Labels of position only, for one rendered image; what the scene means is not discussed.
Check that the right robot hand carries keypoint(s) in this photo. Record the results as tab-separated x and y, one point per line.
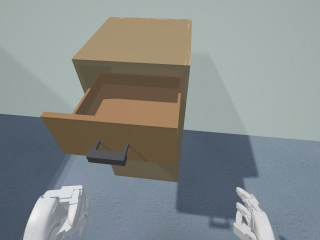
258	226

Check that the drawer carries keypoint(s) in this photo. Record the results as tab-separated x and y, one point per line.
139	109

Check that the handle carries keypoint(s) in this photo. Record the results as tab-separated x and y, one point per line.
107	157

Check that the left robot hand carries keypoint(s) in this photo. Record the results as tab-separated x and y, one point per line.
66	206

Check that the cabinet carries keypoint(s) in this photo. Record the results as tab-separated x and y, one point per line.
147	46

